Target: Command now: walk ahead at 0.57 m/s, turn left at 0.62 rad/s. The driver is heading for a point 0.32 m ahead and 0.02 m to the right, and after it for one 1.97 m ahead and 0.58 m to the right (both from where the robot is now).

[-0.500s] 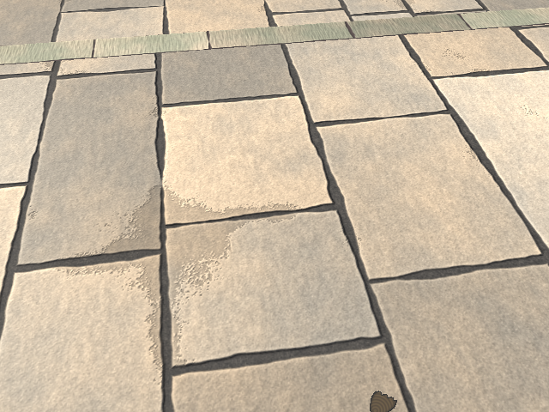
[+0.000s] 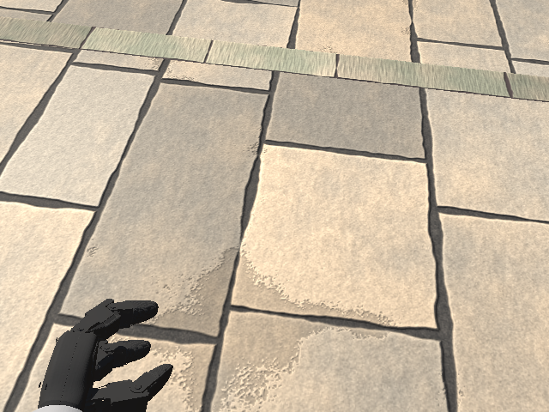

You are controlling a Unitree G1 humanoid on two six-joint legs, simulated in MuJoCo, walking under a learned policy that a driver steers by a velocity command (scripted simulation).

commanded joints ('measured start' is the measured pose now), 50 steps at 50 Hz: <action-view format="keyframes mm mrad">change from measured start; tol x32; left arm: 1 -50 38 22 -68 -15 6 -4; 8 422 155 58 96 26 -17 -39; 50 276 130 75 -14 -45 195 -22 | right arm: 1 21 -159 -47 -39 6 14 -28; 50 -284 -243 -53 -114 13 53 -14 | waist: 1 -23 100 -41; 9 74 -233 -570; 13 74 49 -130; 50 96 194 -142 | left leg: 1 -271 108 -104 -66 438 11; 6 21 136 -119 347 612 -80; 8 -372 -21 -83 1022 -484 -184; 9 -459 81 -99 1100 -391 -182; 27 -101 112 39 -1 62 -162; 30 68 574 -387 -202 92 81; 50 2 465 162 33 452 13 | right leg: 1 364 160 -192 -236 280 23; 6 519 128 -163 -435 425 -64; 8 1126 -365 466 -250 942 -401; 11 796 -187 444 -432 21 -321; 17 433 -10 253 -483 297 -258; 26 383 32 433 -536 -392 -171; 35 16 109 -59 526 -332 61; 50 477 99 -209 -415 -131 -47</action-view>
